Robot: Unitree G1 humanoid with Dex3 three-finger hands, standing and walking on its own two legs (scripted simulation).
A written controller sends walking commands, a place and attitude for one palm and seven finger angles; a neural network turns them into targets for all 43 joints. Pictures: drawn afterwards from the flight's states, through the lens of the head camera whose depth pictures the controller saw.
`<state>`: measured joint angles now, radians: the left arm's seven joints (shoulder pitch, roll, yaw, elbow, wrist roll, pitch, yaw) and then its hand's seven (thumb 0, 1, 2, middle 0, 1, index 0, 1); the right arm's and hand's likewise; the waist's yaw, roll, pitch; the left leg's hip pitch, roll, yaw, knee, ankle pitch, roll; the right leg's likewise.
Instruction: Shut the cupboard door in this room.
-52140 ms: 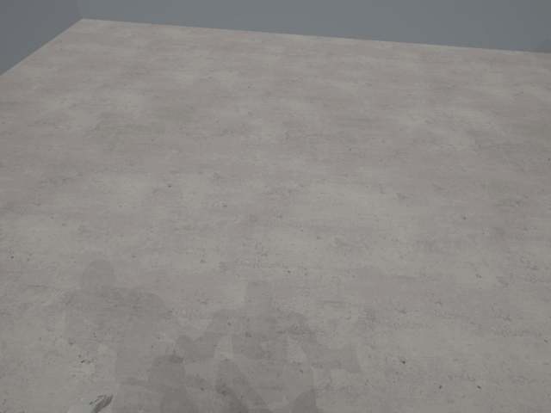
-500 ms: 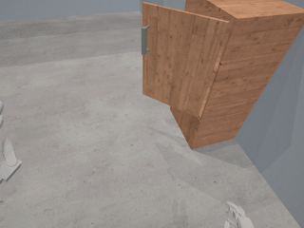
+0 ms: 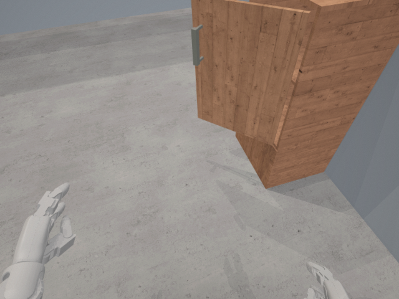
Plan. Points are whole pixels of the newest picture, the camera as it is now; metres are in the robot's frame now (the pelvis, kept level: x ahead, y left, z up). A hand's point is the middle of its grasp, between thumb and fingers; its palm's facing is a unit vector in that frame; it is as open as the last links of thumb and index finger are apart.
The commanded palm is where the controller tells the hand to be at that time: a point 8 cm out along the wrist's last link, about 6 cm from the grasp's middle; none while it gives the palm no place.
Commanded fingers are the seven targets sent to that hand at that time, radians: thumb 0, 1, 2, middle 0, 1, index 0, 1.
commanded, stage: let the arm hang, fingers relaxed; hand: left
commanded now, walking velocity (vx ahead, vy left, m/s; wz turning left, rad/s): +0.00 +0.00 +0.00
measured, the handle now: (198, 45) +1.02 +0.07 +0.03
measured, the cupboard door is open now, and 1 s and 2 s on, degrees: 42 42 42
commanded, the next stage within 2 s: look to check the result in 1.00 s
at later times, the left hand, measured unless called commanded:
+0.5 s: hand out of the picture -0.04 +0.19 -0.16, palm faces -0.01 -0.97 -0.23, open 7.3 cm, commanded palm none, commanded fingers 0.00 0.90 0.90 -0.20 -0.30 -0.20 -0.30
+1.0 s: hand out of the picture +0.02 +0.16 -0.17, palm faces -0.03 -0.98 -0.18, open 7.4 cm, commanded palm none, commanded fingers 0.00 0.90 0.90 -0.20 -0.30 -0.20 -0.30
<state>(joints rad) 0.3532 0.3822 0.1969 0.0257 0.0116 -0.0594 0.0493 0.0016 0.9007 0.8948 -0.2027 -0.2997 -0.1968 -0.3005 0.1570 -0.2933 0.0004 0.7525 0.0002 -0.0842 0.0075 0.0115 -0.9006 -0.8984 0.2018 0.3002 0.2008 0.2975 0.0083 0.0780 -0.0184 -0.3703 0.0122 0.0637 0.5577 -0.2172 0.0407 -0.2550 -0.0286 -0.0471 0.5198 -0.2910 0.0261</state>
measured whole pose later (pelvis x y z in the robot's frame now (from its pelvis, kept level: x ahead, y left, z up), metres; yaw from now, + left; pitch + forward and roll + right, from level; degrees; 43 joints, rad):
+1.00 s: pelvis +0.00 -0.01 +0.01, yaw -2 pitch -2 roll +0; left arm 0.26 0.16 0.00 1.12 0.02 0.00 0.02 0.00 0.91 0.89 -0.20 -0.30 -0.20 -0.30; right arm 0.27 -0.17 -0.01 1.13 -0.01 0.00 -0.02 0.01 -0.91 -0.90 0.20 0.30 0.20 0.30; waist -0.02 -0.01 0.03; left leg -0.20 0.01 0.09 0.39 -0.15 0.03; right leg -0.12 -0.02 -0.02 0.40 -0.24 0.01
